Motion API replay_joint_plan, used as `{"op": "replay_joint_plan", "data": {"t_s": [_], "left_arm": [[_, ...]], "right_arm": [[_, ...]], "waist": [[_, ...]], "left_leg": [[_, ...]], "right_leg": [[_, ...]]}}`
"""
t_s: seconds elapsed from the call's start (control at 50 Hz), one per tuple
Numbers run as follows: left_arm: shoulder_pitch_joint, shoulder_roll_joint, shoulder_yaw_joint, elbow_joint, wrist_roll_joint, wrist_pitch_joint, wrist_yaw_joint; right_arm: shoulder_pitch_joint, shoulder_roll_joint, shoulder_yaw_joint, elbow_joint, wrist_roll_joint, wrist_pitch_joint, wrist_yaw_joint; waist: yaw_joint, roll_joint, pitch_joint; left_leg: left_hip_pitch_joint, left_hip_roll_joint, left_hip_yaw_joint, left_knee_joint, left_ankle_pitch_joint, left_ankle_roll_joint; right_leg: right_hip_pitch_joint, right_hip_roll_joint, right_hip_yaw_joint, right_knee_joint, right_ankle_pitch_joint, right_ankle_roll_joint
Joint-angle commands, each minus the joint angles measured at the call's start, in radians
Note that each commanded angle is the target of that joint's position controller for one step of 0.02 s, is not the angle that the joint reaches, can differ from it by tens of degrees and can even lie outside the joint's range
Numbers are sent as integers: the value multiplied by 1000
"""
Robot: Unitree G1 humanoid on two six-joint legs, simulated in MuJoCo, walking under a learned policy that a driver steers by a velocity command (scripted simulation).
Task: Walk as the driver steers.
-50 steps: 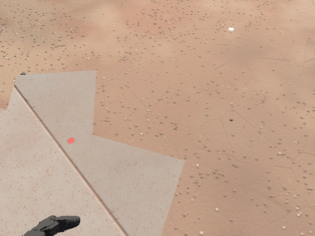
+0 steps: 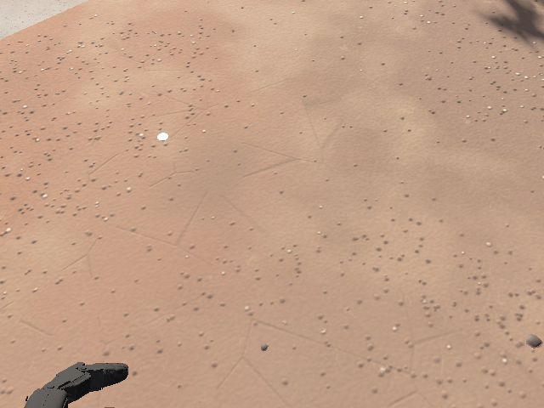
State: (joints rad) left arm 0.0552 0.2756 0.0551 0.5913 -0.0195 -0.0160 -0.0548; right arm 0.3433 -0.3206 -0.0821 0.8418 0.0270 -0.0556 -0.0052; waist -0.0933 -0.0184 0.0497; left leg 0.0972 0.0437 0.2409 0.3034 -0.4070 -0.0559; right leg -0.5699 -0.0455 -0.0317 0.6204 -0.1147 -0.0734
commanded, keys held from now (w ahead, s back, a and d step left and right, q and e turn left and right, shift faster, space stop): w+e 0.16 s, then w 0.34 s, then q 0.50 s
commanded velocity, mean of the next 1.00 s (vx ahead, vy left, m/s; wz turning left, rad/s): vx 0.35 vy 0.00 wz -0.06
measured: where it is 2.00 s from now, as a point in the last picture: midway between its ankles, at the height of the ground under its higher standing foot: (278, 380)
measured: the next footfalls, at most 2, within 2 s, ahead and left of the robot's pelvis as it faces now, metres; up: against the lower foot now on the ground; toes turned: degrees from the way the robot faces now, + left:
right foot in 0.02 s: +0.18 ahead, -0.10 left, +0.00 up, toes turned -3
left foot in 0.54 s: +0.51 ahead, +0.06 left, +0.00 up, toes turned -10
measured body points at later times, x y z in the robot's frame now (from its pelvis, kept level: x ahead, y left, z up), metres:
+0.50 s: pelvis +0.29 -0.02 +0.01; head +0.32 -0.03 +0.46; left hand +0.37 +0.26 -0.11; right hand +0.47 -0.29 -0.07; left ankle +0.47 +0.08 -0.71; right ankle +0.14 -0.10 -0.72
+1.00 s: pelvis +0.47 -0.03 +0.01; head +0.50 -0.03 +0.46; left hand +0.65 +0.23 -0.08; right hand +0.57 -0.33 -0.09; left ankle +0.47 +0.07 -0.72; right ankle +0.53 -0.17 -0.72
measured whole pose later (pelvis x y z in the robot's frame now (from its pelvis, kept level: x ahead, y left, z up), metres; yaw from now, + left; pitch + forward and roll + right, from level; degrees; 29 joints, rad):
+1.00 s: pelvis +0.47 -0.03 +0.01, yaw +2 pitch +2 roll +0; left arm 0.10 0.28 0.05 0.70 0.00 -0.03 0.02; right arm 0.25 -0.32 -0.07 0.73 0.02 0.03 -0.03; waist -0.05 0.00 0.02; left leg -0.28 -0.11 -0.18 0.49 -0.24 0.04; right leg -0.39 0.03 0.12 0.53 -0.19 0.07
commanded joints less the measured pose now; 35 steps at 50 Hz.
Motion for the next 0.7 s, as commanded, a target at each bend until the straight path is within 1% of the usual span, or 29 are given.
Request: {"op": "replay_joint_plan", "data": {"t_s": [0.02,0.04,0.06,0.08,0.1,0.12,0.14,0.16,0.18,0.2,0.24,0.28,0.32,0.36,0.38,0.42,0.46,0.48,0.5,0.52,0.54,0.56,0.58,0.6,0.62,0.64,0.66,0.68,0.7], "left_arm": [[279,192,93,2,0,1,13],[402,280,116,30,-10,11,35],[342,344,114,-7,-15,-5,30],[350,246,87,-13,-8,-21,22],[321,207,73,-2,0,-35,22],[260,186,64,-4,1,-42,22],[202,152,53,-11,5,-43,26],[172,154,50,-24,18,-44,31],[154,142,47,-23,18,-47,35],[156,137,44,-13,16,-50,39],[186,147,44,15,16,-55,51],[215,154,43,41,14,-55,59],[244,158,42,64,11,-55,62],[284,169,43,90,6,-56,61],[301,171,43,104,4,-56,60],[332,170,44,127,1,-51,61],[345,175,47,145,3,-41,65],[343,178,48,150,3,-36,67],[331,183,50,152,3,-32,67],[302,179,46,148,8,-27,69],[297,155,34,135,21,-25,73],[393,94,13,117,28,-36,75],[460,86,7,146,32,-46,70],[402,166,23,138,21,-51,64],[302,168,23,114,10,-53,62],[233,157,21,97,21,-52,65],[209,153,26,87,34,-46,72],[218,133,24,81,33,-38,77],[240,111,20,85,32,-30,83]], "right_arm": [[-56,-189,-40,-68,10,5,-15],[-16,-98,-8,-91,-39,0,-13],[18,-29,24,-157,-40,-31,-1],[-101,-132,2,-164,-2,-62,12],[-160,-139,2,-187,20,-78,18],[-159,-123,6,-175,2,-83,10],[-156,-126,0,-163,-27,-78,3],[-133,-127,-3,-164,-31,-68,6],[-112,-122,-3,-155,-34,-58,8],[-104,-108,0,-146,-37,-48,10],[-151,-76,9,-155,-41,-37,10],[-221,-49,21,-170,-41,-36,14],[-289,-33,28,-183,-34,-40,20],[-352,-33,31,-198,-23,-46,29],[-374,-39,30,-206,-19,-48,33],[-406,-52,27,-222,-19,-54,42],[-397,-64,22,-228,-21,-58,50],[-377,-69,20,-226,-21,-60,52],[-335,-80,14,-217,-22,-61,50],[-232,-104,-1,-187,-30,-63,44],[-105,-147,-14,-162,-44,-65,41],[5,-227,-28,-151,-69,-65,40],[48,-184,-22,-119,-40,-52,49],[-6,-132,-3,-137,-11,-43,50],[-78,-108,3,-154,-13,-32,45],[-128,-91,10,-160,-18,-25,43],[-147,-80,14,-164,-22,-24,38],[-152,-97,9,-164,-30,-19,34],[-156,-110,3,-163,-32,-16,32]], "waist": [[226,85,-171],[235,-111,-260],[144,-282,-409],[219,-116,-379],[205,-90,-244],[153,6,-164],[117,15,-122],[85,-38,-110],[71,-37,-105],[67,-32,-100],[80,-18,-72],[108,-26,-53],[141,-37,-37],[171,-40,-12],[179,-40,1],[187,-42,16],[174,-55,16],[162,-67,9],[137,-77,-12],[76,-71,-73],[22,-44,-202],[31,145,-378],[38,326,-469],[32,202,-377],[37,111,-255],[52,39,-152],[74,30,-126],[96,59,-120],[111,87,-129]], "left_leg": [[-151,185,-18,418,1020,113],[-448,121,-21,753,411,67],[-806,-81,-197,1058,-199,26],[-915,-26,-334,1098,-138,45],[-943,10,-320,1046,-49,67],[-884,51,-323,955,26,65],[-817,77,-324,874,71,57],[-756,86,-330,850,96,46],[-729,92,-322,815,106,30],[-711,90,-305,780,127,16],[-724,82,-285,678,220,-9],[-713,71,-278,534,366,-15],[-669,46,-269,394,496,-10],[-644,26,-265,314,560,1],[-656,23,-271,287,559,10],[-701,18,-281,240,512,35],[-708,11,-282,209,432,65],[-682,3,-273,201,387,80],[-616,-18,-251,189,344,98],[-482,-53,-213,153,374,127],[-250,10,-260,196,552,174],[143,229,-587,232,759,324],[272,351,-890,118,830,438],[196,324,-846,98,741,399],[66,279,-710,93,754,361],[-75,232,-615,73,846,339],[-156,202,-569,55,889,323],[-214,177,-549,36,915,318],[-245,162,-528,26,941,321]], "right_leg": [[464,118,-65,-77,-9,-91],[769,-78,236,-73,35,-161],[1000,-283,826,-256,-261,-365],[965,-276,803,-335,-315,-311],[844,-243,667,-339,-252,-272],[689,-201,562,-340,-134,-239],[579,-160,476,-354,-32,-217],[495,-148,455,-372,47,-226],[455,-140,423,-388,107,-230],[418,-130,378,-396,168,-230],[375,-107,306,-414,235,-220],[363,-76,248,-419,232,-189],[352,-56,215,-420,156,-159],[362,-76,231,-428,81,-153],[391,-92,246,-419,68,-153],[482,-130,276,-379,90,-150],[561,-165,302,-338,158,-135],[585,-172,307,-314,215,-125],[596,-164,300,-268,335,-112],[600,-117,251,-141,542,-83],[526,-60,198,58,556,-41],[210,69,140,421,223,41],[24,169,144,669,-477,98],[-51,102,193,741,-484,100],[-78,57,159,722,-425,106],[-83,29,129,651,-379,113],[-46,2,127,577,-337,115],[4,2,123,528,-313,121],[36,7,118,476,-302,131]]}}
Over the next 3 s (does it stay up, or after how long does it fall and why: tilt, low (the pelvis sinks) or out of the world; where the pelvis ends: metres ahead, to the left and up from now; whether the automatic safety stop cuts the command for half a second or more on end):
stays up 0.71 0.39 0.00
